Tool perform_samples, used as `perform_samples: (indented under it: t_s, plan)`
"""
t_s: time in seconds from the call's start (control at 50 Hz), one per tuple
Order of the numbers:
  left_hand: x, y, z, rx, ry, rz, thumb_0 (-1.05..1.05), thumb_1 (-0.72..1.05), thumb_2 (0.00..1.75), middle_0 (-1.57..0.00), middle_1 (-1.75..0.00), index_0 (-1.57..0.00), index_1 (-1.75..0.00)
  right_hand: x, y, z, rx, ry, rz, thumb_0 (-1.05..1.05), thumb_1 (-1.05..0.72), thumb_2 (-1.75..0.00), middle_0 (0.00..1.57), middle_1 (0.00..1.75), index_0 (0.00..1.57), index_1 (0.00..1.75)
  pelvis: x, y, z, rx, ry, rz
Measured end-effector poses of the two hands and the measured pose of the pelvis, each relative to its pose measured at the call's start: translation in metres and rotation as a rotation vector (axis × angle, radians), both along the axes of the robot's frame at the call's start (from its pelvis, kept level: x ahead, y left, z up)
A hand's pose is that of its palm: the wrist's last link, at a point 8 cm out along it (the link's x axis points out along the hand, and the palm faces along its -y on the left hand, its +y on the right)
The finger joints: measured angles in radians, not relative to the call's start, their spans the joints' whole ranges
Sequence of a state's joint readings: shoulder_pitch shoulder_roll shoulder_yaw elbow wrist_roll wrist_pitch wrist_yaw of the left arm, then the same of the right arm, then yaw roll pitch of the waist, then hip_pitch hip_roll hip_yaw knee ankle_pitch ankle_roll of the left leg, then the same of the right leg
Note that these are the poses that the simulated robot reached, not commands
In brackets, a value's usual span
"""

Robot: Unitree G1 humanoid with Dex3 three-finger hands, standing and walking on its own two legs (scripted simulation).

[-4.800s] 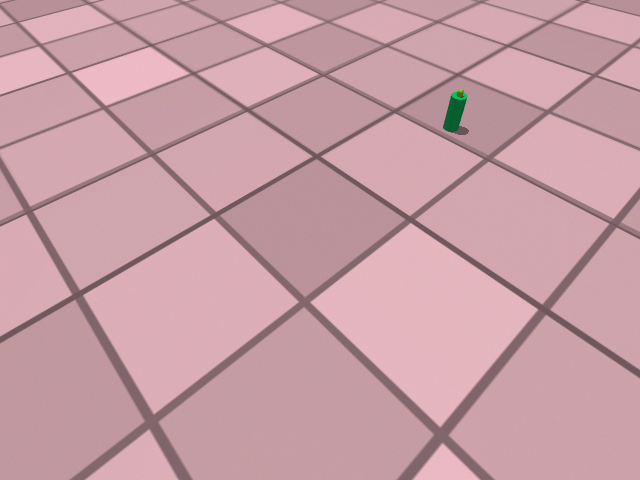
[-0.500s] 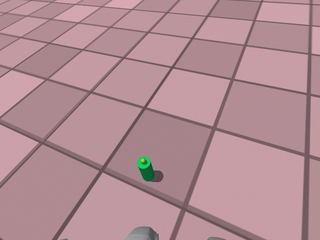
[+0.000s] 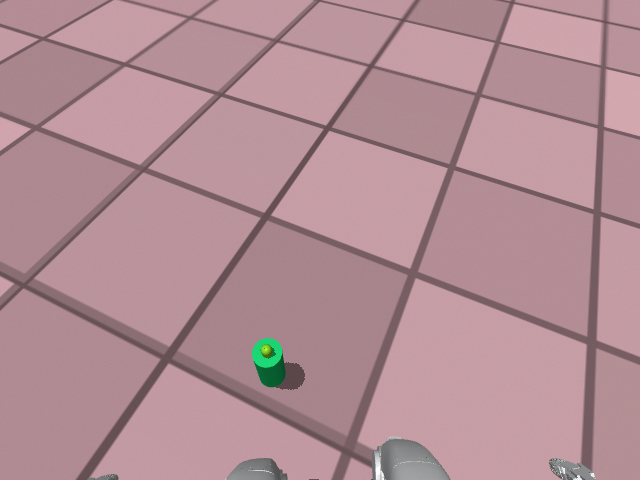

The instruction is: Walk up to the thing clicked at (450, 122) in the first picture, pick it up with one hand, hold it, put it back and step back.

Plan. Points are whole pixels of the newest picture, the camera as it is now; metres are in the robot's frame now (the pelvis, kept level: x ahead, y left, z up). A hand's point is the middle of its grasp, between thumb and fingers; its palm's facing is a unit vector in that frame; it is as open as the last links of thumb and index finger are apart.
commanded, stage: walk up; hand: left
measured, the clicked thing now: (269, 361) +0.45 +0.16 -0.65
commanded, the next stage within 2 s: stand in 1.24 s
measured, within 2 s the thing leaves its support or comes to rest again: neither
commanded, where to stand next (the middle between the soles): +0.12 -0.02 m, yaw -2 degrees
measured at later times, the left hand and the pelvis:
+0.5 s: hand (158, 471) +0.13 +0.24 -0.14, palm faces -0.05 -0.94 -0.34, open 7.4 cm; pelvis +0.02 -0.01 +0.01, yaw -1 degrees
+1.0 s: hand out of the picture +0.08 +0.25 -0.14, palm faces -0.01 -0.95 -0.33, open 7.4 cm; pelvis +0.02 -0.01 +0.02, yaw +0 degrees
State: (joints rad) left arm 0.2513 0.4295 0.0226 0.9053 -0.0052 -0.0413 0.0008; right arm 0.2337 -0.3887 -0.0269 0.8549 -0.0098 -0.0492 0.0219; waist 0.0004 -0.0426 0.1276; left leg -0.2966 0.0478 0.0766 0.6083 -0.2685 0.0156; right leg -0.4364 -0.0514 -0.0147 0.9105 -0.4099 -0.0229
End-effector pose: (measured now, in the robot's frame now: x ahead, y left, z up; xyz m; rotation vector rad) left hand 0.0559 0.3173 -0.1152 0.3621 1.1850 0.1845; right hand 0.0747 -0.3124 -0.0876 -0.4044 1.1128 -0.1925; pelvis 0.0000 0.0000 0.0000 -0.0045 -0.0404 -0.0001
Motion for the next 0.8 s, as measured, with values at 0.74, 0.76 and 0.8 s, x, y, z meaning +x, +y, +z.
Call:
perform_samples:
  t_s: [0.74, 0.76, 0.8]
  plan:
    - [0.048, -0.034, 0.012, -0.052, 0.015, 0.029, 0.01, 0.91, 0.90, -0.20, -0.30, -0.21, -0.30, 0.015, -0.002, -0.011, 0.058, 0.109, -0.069, 0.00, -0.90, -0.90, 0.21, 0.30, 0.21, 0.30, 0.017, -0.010, 0.017, 0.009, -0.009, -0.012]
    - [0.045, -0.033, 0.011, -0.052, 0.021, 0.033, 0.01, 0.91, 0.90, -0.20, -0.30, -0.21, -0.30, 0.016, -0.002, -0.011, 0.058, 0.108, -0.067, 0.00, -0.90, -0.90, 0.21, 0.30, 0.20, 0.30, 0.017, -0.009, 0.018, 0.008, -0.008, -0.011]
    - [0.040, -0.032, 0.011, -0.052, 0.034, 0.042, 0.01, 0.91, 0.90, -0.20, -0.30, -0.21, -0.30, 0.018, 0.000, -0.010, 0.060, 0.108, -0.065, 0.00, -0.91, -0.90, 0.21, 0.30, 0.20, 0.30, 0.017, -0.009, 0.018, 0.007, -0.007, -0.011]
